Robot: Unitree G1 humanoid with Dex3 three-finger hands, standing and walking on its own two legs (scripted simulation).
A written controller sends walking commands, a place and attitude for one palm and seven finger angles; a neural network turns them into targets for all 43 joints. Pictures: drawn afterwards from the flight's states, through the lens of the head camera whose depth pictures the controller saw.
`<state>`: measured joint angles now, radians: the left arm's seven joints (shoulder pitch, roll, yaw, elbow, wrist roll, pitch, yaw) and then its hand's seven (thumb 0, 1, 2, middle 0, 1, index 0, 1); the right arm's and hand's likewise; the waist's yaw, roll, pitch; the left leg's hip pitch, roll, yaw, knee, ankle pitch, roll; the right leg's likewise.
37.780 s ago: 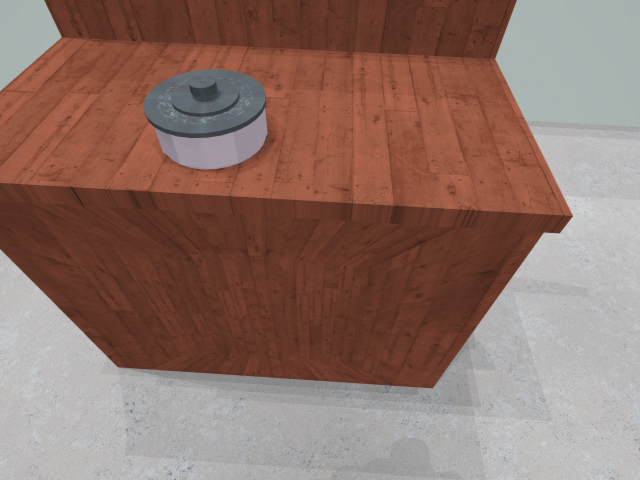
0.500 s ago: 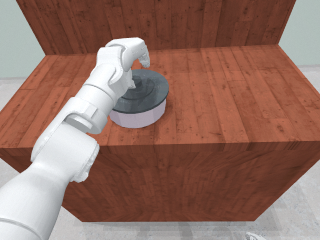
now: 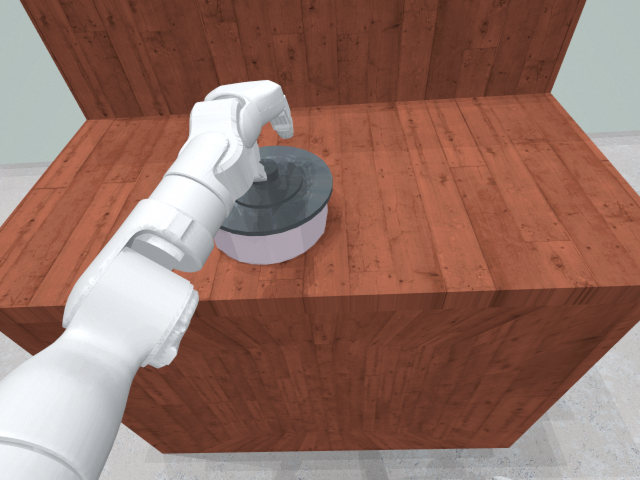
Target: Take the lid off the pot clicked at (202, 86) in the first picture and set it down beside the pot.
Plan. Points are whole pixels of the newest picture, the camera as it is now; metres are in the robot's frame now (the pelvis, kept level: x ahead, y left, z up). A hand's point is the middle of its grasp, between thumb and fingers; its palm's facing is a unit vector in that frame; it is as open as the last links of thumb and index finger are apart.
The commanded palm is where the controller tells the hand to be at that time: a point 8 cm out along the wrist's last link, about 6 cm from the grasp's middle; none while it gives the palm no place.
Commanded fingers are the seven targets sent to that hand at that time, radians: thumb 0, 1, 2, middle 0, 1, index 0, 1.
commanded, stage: move the open hand above the knob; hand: left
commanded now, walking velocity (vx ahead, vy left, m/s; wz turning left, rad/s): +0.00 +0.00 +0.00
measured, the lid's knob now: (263, 171) +0.49 +0.08 +0.15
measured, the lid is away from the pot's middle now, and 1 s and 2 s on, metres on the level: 0.01 0.01 0.01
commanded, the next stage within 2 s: lower the open fingers around the knob in 1.78 s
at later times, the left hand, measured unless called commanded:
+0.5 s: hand (256, 154) +0.45 +0.08 +0.21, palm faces -0.28 -0.03 -0.96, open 10.4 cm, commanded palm +0.45 +0.08 +0.27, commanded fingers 0.00 -0.24 1.22 -0.78 -0.08 -0.78 -0.08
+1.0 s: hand (253, 153) +0.46 +0.08 +0.20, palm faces -0.28 -0.05 -0.96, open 10.4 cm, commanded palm +0.45 +0.08 +0.27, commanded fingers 0.00 -0.24 1.22 -0.78 -0.08 -0.78 -0.08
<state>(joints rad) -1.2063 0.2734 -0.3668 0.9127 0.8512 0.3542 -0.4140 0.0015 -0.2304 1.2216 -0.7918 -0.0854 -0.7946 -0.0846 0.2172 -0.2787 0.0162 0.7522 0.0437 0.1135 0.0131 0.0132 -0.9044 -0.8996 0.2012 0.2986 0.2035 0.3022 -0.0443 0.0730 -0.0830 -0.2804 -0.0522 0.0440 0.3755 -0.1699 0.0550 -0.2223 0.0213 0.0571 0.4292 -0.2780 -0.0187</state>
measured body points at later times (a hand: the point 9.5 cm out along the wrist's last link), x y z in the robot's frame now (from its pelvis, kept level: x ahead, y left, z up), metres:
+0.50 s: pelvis -0.01 -0.01 +0.00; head +0.00 -0.04 +0.45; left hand +0.46 +0.08 +0.26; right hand +0.11 -0.26 -0.14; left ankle +0.01 +0.09 -0.74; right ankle -0.04 -0.11 -0.74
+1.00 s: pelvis +0.00 +0.00 +0.00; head +0.01 -0.04 +0.45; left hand +0.47 +0.08 +0.26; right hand +0.11 -0.26 -0.14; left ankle +0.01 +0.09 -0.74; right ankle -0.04 -0.11 -0.74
